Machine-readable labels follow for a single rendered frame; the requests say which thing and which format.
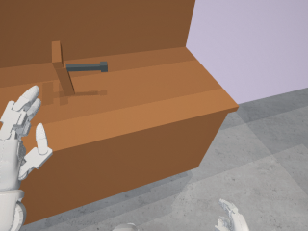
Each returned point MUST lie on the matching robot left forearm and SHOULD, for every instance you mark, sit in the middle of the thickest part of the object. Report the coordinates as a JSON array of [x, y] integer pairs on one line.
[[12, 212]]

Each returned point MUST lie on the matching counter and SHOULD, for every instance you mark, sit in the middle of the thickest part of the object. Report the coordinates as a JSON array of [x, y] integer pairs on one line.
[[152, 115]]

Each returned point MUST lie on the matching robot left hand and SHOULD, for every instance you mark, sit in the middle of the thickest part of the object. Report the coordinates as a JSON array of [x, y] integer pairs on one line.
[[16, 124]]

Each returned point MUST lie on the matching tap lever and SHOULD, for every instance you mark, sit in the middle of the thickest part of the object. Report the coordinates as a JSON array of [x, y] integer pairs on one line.
[[103, 66]]

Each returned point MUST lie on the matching robot right hand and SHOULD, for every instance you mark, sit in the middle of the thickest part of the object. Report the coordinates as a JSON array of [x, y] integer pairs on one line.
[[236, 222]]

